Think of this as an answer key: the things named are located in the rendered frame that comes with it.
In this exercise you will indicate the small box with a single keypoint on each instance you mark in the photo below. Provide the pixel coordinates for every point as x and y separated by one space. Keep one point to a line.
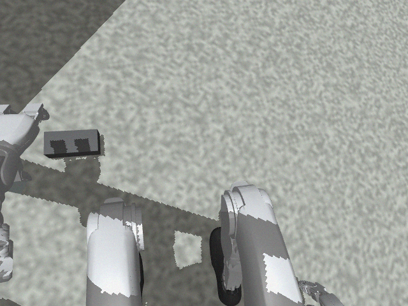
71 143

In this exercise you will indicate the right robot foot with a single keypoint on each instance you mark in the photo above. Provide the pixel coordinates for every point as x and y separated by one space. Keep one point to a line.
227 297

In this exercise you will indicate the left robot hand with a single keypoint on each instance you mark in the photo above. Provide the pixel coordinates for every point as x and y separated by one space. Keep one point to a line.
18 131

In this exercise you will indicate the left robot arm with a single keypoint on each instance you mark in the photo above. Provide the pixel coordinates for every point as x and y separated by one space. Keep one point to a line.
9 164

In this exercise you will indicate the right robot hand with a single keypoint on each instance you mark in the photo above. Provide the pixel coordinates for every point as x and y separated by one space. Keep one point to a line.
319 294

